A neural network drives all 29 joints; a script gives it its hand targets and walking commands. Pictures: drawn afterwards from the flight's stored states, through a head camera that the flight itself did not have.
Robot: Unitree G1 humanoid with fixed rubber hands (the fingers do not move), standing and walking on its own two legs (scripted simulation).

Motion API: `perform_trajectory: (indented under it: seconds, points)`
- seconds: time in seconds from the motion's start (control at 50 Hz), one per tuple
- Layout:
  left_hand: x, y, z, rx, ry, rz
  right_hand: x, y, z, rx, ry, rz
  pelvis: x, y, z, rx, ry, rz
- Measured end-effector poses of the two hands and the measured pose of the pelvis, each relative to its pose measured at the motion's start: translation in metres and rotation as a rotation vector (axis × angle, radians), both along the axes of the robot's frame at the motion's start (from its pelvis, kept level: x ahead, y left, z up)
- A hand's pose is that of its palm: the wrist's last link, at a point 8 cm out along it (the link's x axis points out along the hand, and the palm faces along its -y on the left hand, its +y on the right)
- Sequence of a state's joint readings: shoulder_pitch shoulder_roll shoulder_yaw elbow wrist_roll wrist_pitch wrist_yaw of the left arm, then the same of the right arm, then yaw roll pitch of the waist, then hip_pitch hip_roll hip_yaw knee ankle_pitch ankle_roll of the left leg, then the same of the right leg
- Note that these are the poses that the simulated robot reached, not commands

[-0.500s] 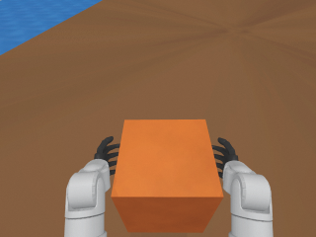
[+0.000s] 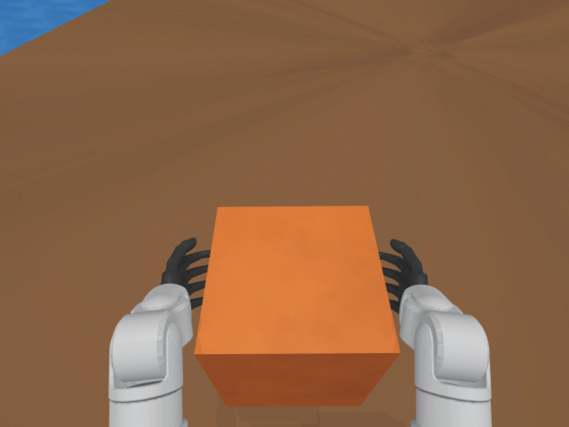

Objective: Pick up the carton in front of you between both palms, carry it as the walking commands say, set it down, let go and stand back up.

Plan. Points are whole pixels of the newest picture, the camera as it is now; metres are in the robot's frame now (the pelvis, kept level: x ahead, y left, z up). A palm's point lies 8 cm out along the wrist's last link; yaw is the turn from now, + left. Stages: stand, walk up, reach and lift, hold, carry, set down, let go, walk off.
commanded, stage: carry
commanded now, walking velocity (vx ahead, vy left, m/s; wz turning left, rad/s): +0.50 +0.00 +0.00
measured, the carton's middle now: (293, 312) +0.29 +0.00 +0.02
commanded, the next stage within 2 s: none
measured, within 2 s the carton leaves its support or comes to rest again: neither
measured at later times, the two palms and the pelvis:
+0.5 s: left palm (219, 166) +0.54 +0.14 +0.09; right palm (377, 173) +0.55 -0.16 +0.08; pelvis +0.27 -0.01 +0.01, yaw +2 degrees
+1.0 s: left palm (207, 153) +0.60 +0.18 +0.07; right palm (352, 152) +0.62 -0.12 +0.07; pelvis +0.35 +0.01 +0.02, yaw +3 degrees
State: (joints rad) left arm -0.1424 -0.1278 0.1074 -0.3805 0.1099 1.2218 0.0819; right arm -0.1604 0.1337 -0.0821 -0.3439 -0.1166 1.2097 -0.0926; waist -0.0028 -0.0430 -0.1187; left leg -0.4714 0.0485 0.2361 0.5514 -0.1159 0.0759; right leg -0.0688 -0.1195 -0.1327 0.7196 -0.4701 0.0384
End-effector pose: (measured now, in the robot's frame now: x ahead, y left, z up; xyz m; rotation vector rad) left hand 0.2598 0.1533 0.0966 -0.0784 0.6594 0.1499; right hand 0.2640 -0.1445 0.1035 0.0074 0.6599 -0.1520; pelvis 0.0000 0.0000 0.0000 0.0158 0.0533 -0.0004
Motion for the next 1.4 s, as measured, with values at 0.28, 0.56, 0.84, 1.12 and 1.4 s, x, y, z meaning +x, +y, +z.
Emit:
perform_trajectory:
  seconds: [0.28, 0.56, 0.84, 1.12, 1.4]
  points:
    - [0.170, 0.002, 0.018, 0.004, 0.031, -0.017, 0.165, 0.002, 0.018, 0.005, 0.032, -0.025, 0.160, 0.006, 0.029, -0.040, 0.018, 0.000]
    - [0.292, -0.010, -0.007, 0.057, 0.119, 0.018, 0.299, -0.010, -0.021, 0.050, 0.118, 0.015, 0.291, -0.013, 0.016, -0.030, 0.003, 0.041]
    - [0.342, 0.013, -0.009, 0.055, 0.065, 0.026, 0.356, 0.013, -0.014, -0.003, 0.063, 0.052, 0.346, 0.003, 0.015, -0.035, 0.023, 0.055]
    - [0.345, 0.027, -0.033, 0.093, 0.053, 0.013, 0.360, 0.028, -0.041, -0.043, 0.049, 0.090, 0.345, 0.014, 0.012, -0.035, 0.005, 0.068]
    - [0.332, 0.030, -0.058, 0.113, 0.023, 0.006, 0.349, 0.031, -0.064, -0.060, 0.017, 0.104, 0.313, 0.015, 0.009, -0.030, -0.026, 0.071]
